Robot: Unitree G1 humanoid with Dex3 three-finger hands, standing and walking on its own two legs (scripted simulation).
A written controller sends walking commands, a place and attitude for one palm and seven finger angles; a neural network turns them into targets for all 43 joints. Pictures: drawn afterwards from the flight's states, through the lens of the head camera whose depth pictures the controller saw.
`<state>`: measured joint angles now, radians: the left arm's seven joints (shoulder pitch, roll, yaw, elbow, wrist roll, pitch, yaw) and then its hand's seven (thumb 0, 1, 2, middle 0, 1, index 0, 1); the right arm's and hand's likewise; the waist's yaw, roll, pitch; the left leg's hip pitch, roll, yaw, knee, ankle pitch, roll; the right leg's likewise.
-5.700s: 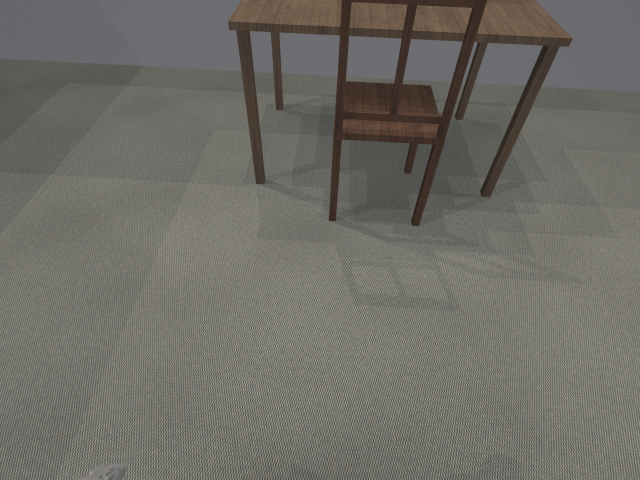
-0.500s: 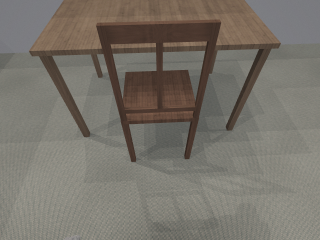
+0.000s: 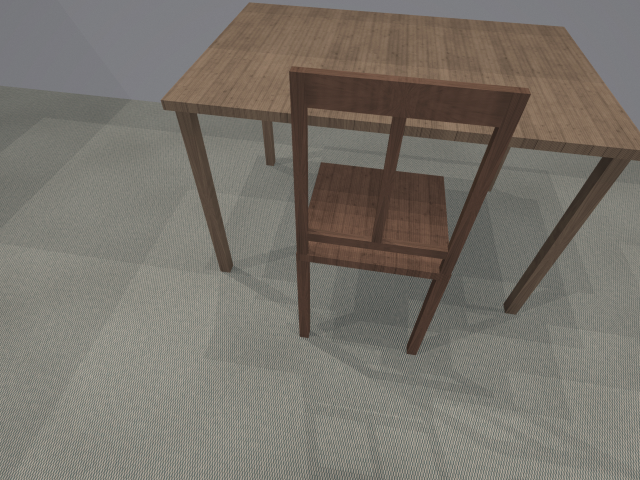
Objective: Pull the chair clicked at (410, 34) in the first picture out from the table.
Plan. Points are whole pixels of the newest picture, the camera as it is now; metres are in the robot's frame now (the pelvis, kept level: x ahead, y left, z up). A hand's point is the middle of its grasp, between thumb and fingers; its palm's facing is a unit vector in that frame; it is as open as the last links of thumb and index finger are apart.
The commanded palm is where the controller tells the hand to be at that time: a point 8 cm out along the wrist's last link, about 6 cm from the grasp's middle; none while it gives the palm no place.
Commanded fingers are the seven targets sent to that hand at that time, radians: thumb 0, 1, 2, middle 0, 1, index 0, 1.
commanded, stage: take the last steps up to it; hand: left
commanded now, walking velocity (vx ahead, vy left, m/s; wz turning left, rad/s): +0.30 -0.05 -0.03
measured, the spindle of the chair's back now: (386, 186) +0.71 -0.06 -0.06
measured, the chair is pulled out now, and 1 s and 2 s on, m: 0.00 0.00 0.00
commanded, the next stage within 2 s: come to a stop and stand still in 0.62 s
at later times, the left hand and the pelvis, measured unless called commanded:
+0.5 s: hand (241, 413) +0.25 +0.16 -0.18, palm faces -0.02 -0.98 -0.22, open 7.3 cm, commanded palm none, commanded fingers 0.00 0.90 0.90 -0.20 -0.30 -0.20 -0.30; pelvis +0.15 -0.03 -0.02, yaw -2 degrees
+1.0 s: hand (251, 402) +0.27 +0.15 -0.19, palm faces +0.04 -0.99 -0.15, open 7.3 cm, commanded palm none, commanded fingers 0.00 0.90 0.90 -0.20 -0.30 -0.20 -0.30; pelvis +0.27 -0.02 +0.00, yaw -2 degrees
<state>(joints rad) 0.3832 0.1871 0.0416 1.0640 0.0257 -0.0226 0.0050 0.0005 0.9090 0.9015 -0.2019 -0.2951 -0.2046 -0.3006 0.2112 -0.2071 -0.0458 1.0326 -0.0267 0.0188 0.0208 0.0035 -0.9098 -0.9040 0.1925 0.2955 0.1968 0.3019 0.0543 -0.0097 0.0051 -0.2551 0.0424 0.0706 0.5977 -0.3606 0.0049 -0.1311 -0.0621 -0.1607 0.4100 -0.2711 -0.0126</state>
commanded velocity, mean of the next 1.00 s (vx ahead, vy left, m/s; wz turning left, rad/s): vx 0.08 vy -0.05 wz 0.00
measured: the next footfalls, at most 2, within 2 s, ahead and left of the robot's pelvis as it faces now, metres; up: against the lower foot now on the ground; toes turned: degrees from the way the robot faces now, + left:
left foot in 0.04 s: +0.04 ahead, +0.13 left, +0.00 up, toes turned +5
right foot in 0.46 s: +0.26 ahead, -0.13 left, +0.00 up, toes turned -10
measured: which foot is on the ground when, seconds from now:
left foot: up 0.00-0.02, down 0.04-0.46, up 0.48-0.82, down 0.84-1.00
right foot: down 0.00-0.04, up 0.06-0.44, down 0.46-0.90, up 0.92-1.00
